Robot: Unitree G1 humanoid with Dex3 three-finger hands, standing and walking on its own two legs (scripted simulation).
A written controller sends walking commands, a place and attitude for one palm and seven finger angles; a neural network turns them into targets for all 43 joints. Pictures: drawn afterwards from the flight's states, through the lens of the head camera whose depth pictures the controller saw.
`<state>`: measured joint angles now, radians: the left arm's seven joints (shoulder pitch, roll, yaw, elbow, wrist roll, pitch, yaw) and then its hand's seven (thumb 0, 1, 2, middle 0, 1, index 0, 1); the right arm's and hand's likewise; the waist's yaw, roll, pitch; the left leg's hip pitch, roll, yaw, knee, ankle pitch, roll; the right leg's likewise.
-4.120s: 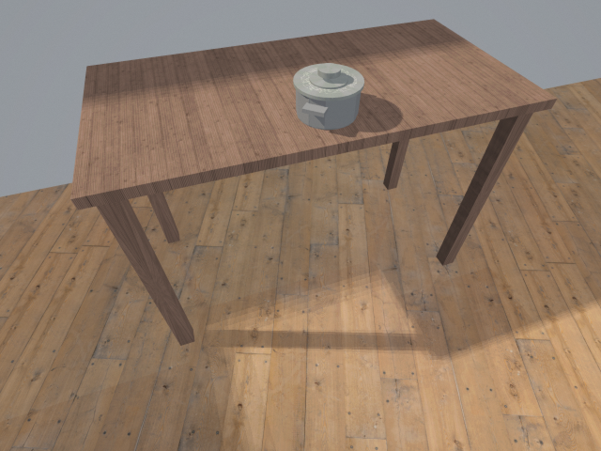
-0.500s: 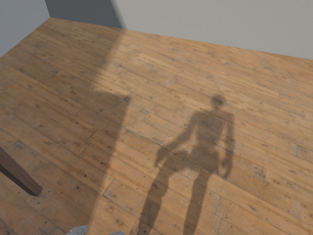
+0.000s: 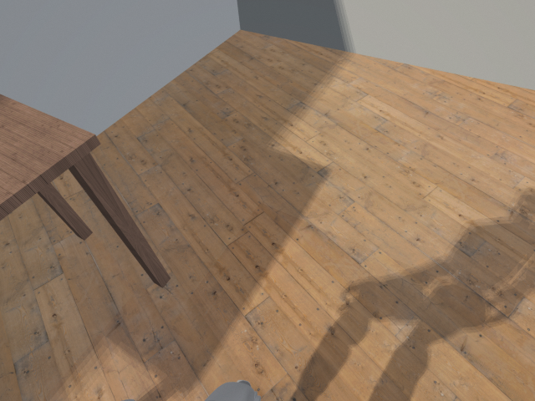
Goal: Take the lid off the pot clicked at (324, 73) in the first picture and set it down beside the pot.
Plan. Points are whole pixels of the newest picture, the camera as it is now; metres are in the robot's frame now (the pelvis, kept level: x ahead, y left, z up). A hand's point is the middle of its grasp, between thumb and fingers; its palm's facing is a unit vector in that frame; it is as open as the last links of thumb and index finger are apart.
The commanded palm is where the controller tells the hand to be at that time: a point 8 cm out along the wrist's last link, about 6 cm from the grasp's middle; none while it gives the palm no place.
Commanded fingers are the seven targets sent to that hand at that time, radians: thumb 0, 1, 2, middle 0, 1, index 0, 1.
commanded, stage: turn to face it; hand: left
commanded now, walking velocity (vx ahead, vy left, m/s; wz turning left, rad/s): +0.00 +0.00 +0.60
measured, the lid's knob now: out of the picture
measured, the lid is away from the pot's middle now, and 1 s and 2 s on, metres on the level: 0.00 0.00 0.00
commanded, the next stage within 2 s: take the last steps up to it in 1.66 s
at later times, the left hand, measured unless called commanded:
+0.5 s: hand out of the picture -0.02 +0.25 -0.16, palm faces +0.37 -0.89 -0.27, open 7.4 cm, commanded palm none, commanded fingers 0.00 0.90 0.90 -0.20 -0.30 -0.20 -0.30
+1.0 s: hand out of the picture -0.05 +0.20 -0.15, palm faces +0.59 -0.76 -0.26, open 7.4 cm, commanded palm none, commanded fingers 0.00 0.90 0.90 -0.20 -0.30 -0.20 -0.30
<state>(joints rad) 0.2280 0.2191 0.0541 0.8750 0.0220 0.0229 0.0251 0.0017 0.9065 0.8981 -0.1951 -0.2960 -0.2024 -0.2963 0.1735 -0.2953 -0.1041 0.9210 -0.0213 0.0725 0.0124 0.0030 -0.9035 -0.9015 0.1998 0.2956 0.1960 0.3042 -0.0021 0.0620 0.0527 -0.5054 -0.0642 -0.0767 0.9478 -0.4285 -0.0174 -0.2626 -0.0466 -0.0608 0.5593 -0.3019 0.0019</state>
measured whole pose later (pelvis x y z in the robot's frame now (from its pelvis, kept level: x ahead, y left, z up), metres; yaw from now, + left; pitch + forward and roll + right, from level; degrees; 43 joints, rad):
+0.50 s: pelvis +0.00 +0.02 +0.00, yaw +19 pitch +0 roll +0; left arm 0.21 0.27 0.08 0.90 0.02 0.06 0.01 0.00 0.91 0.90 -0.20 -0.30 -0.20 -0.30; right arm 0.14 -0.22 -0.05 0.91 -0.02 0.03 0.01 0.00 -0.90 -0.90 0.20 0.30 0.20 0.30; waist 0.02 -0.03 0.08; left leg -0.27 -0.04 -0.04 0.51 -0.24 0.03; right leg -0.47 -0.10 -0.02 1.03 -0.42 0.09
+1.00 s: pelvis +0.01 +0.00 +0.00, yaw +37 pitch -1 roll +2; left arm 0.23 0.20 0.03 0.86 0.03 0.02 0.01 0.00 0.90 0.90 -0.20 -0.30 -0.21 -0.30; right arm 0.15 -0.26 -0.08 0.93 -0.01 0.07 0.03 0.00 -0.91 -0.90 0.20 0.30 0.19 0.30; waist 0.00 -0.01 0.11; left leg -0.38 0.01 0.06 0.83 -0.45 -0.05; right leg -0.21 -0.16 -0.19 0.56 -0.33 0.02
